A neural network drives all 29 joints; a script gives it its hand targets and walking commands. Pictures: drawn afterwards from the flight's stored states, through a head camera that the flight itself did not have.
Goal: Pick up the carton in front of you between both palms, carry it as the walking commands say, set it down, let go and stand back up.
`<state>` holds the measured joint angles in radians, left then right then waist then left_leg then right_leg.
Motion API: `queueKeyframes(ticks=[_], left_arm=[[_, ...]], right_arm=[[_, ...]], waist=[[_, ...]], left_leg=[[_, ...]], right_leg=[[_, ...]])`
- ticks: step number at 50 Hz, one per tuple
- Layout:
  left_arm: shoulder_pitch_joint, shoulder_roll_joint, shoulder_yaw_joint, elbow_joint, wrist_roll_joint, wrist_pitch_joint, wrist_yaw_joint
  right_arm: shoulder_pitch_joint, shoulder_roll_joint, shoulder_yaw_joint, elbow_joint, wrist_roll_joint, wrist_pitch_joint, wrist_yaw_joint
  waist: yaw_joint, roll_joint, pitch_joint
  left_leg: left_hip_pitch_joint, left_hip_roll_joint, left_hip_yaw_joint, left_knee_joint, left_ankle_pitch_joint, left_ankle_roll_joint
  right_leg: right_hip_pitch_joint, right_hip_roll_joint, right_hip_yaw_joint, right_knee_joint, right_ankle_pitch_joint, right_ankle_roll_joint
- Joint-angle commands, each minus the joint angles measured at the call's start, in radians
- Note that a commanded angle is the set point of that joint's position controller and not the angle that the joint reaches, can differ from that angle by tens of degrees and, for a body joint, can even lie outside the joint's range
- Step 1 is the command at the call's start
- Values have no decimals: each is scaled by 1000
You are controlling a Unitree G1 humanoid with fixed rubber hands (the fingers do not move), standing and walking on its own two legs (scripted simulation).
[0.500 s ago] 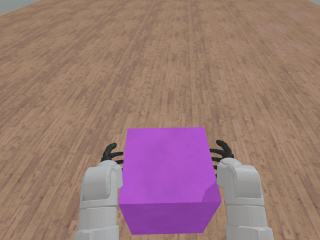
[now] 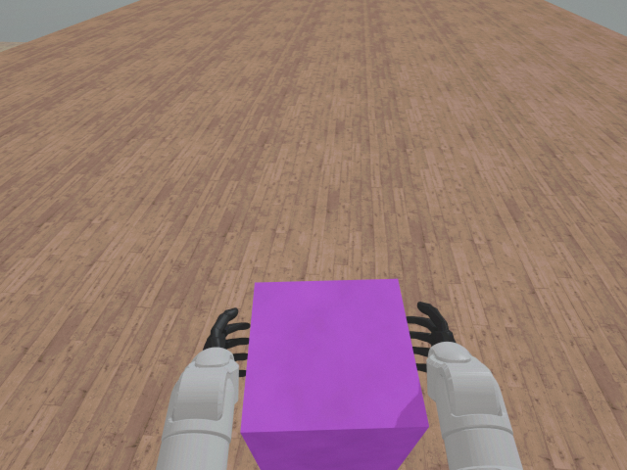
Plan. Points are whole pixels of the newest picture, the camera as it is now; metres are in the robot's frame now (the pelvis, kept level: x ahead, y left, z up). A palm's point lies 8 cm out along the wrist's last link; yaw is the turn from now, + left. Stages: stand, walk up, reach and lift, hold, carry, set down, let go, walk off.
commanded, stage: carry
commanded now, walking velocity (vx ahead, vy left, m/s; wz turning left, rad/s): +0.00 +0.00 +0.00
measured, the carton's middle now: (328, 381) +0.31 +0.00 -0.07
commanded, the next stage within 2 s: hold in 0.82 s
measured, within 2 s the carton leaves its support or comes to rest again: neither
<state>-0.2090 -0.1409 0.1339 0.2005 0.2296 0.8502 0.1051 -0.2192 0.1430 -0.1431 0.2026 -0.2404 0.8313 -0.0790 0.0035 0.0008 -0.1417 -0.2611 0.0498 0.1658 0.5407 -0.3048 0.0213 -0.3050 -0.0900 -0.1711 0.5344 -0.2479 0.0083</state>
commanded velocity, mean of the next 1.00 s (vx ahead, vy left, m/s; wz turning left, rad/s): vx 0.00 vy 0.00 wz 0.00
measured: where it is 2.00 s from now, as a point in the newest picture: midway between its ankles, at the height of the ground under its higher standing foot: outside the picture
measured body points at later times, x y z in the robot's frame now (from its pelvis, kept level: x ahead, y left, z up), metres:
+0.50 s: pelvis -0.02 +0.00 +0.00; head -0.06 +0.01 +0.45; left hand +0.27 +0.16 +0.03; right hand +0.28 -0.14 +0.03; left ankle -0.01 +0.10 -0.73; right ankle +0.02 -0.12 -0.73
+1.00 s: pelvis -0.03 +0.00 +0.01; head -0.06 +0.00 +0.46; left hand +0.25 +0.17 +0.03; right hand +0.27 -0.14 +0.04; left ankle -0.01 +0.10 -0.73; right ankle +0.02 -0.13 -0.73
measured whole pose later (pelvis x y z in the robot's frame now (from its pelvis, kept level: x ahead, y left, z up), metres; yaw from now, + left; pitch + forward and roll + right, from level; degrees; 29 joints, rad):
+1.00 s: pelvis -0.03 +0.00 +0.01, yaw +3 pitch -6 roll +0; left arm -0.20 -0.14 0.16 0.21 0.26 0.74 0.03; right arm -0.20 0.14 -0.16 0.19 -0.26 0.73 -0.01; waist -0.01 0.00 0.02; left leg -0.12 0.00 0.08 0.43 -0.21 0.03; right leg -0.14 -0.03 -0.02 0.42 -0.17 0.02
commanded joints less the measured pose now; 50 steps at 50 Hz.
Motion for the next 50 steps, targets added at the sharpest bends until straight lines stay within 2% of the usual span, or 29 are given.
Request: queueKeyframes(ticks=[1, 4, 9, 14, 18, 41, 42, 43, 45, 46, 47, 50], left_arm=[[-563, -985, -538, -107, -294, -138, -339], [-567, -951, -483, -57, -243, -192, -332], [-571, -958, -472, -26, -226, -237, -329], [-525, -967, -525, -74, -256, -199, -324], [-489, -937, -516, -80, -251, -166, -320], [-499, -938, -535, -110, -264, -166, -319], [-429, -966, -501, -74, -248, -161, -332], [-438, -961, -504, -105, -233, -178, -330], [-469, -963, -513, -114, -238, -182, -327], [-438, -957, -500, -102, -228, -182, -318], [-456, -956, -502, -106, -229, -183, -319], [-498, -952, -507, -98, -237, -182, -329]], right_arm=[[-490, 1006, 523, -48, 281, -112, 312], [-504, 967, 475, -3, 239, -170, 308], [-519, 969, 473, 23, 228, -217, 305], [-477, 979, 527, -34, 258, -181, 299], [-438, 951, 515, -39, 253, -147, 295], [-452, 949, 533, -69, 267, -147, 295], [-378, 982, 519, -71, 255, -137, 311], [-415, 958, 524, -115, 251, -151, 318], [-428, 958, 525, -106, 246, -156, 316], [-437, 937, 525, -117, 248, -158, 321], [-443, 949, 532, -121, 249, -159, 321], [-450, 948, 506, -89, 237, -160, 318]], waist=[[-1, -1, -215], [-1, 1, -214], [-1, 3, -233], [-3, 3, -244], [-3, 2, -230], [-3, 4, -224], [-10, 49, -108], [-2, 48, -142], [-2, 27, -161], [2, 45, -162], [-3, 20, -143], [-11, 25, -99]], left_leg=[[34, 116, -107, -103, 197, 3], [26, 117, -113, -114, 167, 5], [26, 116, -118, -116, 161, 5], [28, 114, -116, -105, 178, 3], [20, 115, -117, -102, 187, 4], [10, 114, -123, -115, 173, 9], [108, -90, -287, -177, 347, 17], [170, -81, -287, -165, 371, 17], [214, -90, -288, -159, 420, 7], [285, -97, -287, -173, 378, 6], [275, -96, -286, -181, 346, 4], [245, -96, -281, -191, 263, 3]], right_leg=[[95, -91, 99, -75, 147, -10], [91, -89, 100, -83, 123, -10], [105, -87, 98, -85, 126, -11], [108, -87, 99, -80, 146, -10], [95, -87, 100, -79, 153, -7], [89, -85, 101, -83, 134, -4], [269, 186, 217, -98, 261, -43], [248, 171, 239, -109, 260, -51], [269, 177, 249, -129, 283, -52], [231, 172, 252, -135, 258, -42], [225, 180, 249, -142, 228, -43], [233, 180, 252, -150, 171, -46]])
